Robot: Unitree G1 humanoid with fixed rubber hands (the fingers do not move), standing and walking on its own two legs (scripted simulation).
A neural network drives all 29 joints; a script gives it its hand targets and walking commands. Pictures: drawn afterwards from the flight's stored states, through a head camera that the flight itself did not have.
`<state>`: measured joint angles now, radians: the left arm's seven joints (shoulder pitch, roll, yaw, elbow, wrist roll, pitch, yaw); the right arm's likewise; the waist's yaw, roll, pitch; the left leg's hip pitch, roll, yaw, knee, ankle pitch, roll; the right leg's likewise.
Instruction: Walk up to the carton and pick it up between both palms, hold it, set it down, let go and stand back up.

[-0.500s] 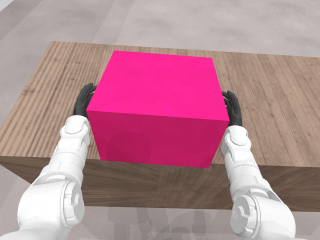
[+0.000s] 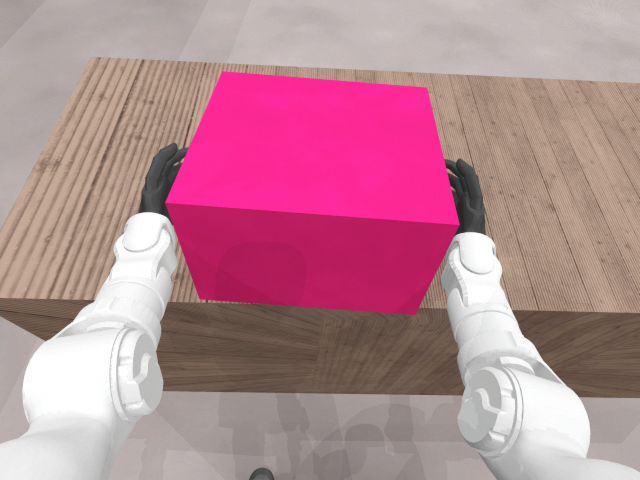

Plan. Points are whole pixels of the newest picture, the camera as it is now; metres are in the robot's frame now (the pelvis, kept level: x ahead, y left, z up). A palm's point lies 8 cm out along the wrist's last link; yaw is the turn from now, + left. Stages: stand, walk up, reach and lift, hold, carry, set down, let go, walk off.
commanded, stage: set down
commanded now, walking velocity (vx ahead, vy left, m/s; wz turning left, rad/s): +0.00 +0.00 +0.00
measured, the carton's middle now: (316, 190) +0.50 +0.04 +0.02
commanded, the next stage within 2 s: none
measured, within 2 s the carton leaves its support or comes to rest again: rests again in 1.46 s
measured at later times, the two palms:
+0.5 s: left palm (159, 208) +0.43 +0.23 +0.05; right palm (463, 227) +0.43 -0.15 +0.05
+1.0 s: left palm (159, 210) +0.43 +0.23 +0.04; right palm (462, 228) +0.43 -0.15 +0.05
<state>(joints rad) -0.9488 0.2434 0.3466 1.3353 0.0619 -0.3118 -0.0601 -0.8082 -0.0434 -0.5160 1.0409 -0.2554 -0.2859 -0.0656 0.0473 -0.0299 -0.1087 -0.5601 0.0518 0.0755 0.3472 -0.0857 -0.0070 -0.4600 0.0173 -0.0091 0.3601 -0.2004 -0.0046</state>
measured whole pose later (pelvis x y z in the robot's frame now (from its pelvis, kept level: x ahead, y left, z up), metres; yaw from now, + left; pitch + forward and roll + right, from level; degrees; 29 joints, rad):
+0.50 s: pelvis +0.00 +0.01 +0.00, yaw +1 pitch +17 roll -1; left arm -0.95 0.21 0.42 1.28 0.16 -0.31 -0.07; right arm -0.79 -0.01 -0.63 0.98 -0.32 -0.29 -0.02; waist 0.04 -0.05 -0.08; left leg -0.54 0.04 0.07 0.32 -0.07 0.00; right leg -0.43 0.01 -0.02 0.32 -0.18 0.00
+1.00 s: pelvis +0.00 +0.00 +0.00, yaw +1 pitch +16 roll +0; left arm -0.91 0.17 0.51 1.17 0.25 -0.28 -0.10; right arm -0.76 0.04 -0.68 0.89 -0.39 -0.27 -0.01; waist 0.04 -0.06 -0.06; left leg -0.52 0.04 0.06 0.30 -0.07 0.00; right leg -0.41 0.00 -0.03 0.32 -0.19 0.00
